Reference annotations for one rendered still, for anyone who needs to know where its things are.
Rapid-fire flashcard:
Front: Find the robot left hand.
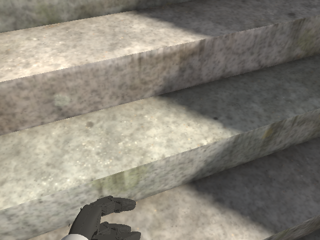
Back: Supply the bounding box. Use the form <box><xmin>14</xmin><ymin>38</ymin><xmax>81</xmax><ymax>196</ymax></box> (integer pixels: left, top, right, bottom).
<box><xmin>68</xmin><ymin>195</ymin><xmax>141</xmax><ymax>240</ymax></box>

